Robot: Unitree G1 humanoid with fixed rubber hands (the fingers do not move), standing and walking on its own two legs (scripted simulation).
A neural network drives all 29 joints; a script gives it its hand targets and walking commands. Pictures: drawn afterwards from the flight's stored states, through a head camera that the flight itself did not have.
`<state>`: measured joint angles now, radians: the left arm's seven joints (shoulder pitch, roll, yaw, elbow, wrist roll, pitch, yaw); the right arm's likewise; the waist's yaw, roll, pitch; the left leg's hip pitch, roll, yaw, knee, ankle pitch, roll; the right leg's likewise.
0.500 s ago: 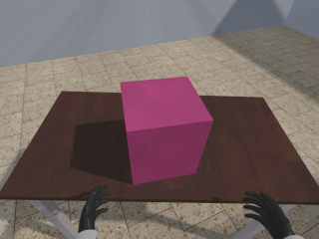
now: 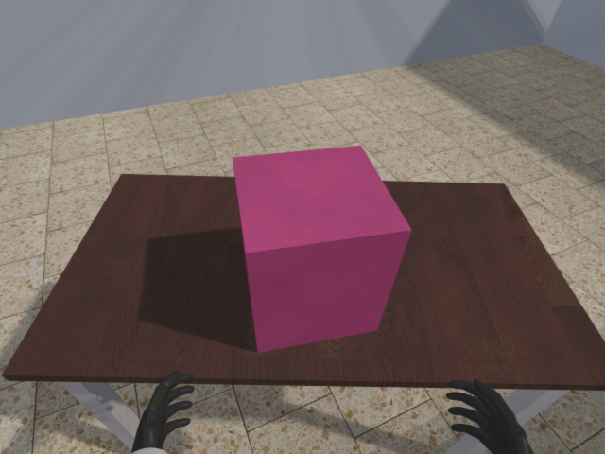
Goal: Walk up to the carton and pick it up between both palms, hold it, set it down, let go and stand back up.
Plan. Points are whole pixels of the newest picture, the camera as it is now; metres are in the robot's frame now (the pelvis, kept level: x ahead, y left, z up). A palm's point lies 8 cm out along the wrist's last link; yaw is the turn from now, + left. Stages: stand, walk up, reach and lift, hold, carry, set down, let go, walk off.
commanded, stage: set down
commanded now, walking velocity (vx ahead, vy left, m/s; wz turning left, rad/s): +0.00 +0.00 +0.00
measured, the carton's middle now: (309, 249) +0.44 +0.01 +0.03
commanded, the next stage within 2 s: let go in 0.54 s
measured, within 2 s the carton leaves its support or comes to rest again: neither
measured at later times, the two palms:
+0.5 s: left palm (136, 444) +0.17 +0.23 -0.06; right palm out of the picture +0.17 -0.22 -0.06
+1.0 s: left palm (131, 435) +0.18 +0.24 -0.07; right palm out of the picture +0.17 -0.20 -0.08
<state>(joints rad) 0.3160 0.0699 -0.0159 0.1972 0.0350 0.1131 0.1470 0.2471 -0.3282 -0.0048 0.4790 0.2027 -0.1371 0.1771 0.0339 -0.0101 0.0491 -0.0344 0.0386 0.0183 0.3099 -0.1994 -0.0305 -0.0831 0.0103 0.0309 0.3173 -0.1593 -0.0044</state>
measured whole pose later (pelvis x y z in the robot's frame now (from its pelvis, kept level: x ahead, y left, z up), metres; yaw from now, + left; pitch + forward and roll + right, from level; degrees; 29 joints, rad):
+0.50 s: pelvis +0.00 +0.01 +0.00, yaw +0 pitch -5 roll +0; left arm 0.25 0.13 0.01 0.35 0.02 0.15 0.07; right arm 0.22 -0.25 -0.01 0.58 0.09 -0.14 0.09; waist 0.02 0.00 0.07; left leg -0.04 0.03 0.02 0.35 -0.23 -0.02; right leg -0.08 0.00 0.04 0.33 -0.17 0.01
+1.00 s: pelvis +0.01 +0.02 +0.00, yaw +0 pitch -6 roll -1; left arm 0.17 0.17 0.02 0.48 0.01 0.15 0.02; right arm 0.15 -0.19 -0.01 0.72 0.00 -0.20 0.01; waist 0.00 0.02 0.11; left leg -0.02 0.02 0.03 0.38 -0.26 0.00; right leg -0.05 -0.01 0.05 0.34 -0.19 0.03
